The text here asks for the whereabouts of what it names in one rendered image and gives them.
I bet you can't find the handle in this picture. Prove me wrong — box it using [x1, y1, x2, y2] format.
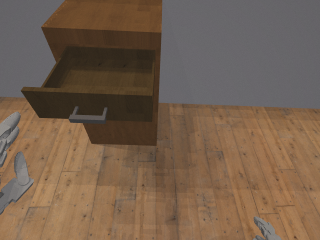
[69, 106, 108, 124]

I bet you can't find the robot left hand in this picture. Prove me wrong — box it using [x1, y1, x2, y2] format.
[0, 111, 34, 215]

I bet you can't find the cabinet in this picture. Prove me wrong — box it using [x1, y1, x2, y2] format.
[41, 0, 163, 146]

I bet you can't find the drawer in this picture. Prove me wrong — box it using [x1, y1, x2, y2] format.
[21, 46, 156, 122]

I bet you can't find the robot right hand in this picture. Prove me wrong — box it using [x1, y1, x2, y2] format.
[253, 216, 282, 240]

